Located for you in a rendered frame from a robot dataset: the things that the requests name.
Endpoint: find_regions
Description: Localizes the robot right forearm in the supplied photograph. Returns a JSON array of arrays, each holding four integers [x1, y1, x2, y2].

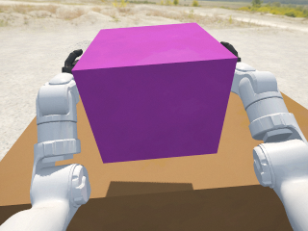
[[230, 62, 308, 146]]

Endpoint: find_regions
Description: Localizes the pedestal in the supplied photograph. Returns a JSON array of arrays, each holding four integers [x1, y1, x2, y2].
[[0, 91, 308, 231]]

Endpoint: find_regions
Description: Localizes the right robot upper arm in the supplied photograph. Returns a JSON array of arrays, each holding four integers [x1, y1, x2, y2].
[[252, 138, 308, 231]]

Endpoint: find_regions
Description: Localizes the robot left forearm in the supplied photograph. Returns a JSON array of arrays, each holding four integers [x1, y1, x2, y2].
[[30, 72, 81, 206]]

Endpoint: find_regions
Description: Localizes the left robot upper arm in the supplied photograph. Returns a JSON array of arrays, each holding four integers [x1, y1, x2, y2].
[[0, 163, 91, 231]]

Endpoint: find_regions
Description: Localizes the carton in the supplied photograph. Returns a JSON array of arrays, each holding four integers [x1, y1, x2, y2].
[[71, 22, 238, 164]]

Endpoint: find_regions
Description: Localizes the robot right hand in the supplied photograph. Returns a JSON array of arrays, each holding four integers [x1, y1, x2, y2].
[[220, 41, 242, 63]]

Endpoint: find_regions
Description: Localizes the robot left hand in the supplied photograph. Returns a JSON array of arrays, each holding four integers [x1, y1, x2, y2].
[[62, 49, 83, 74]]

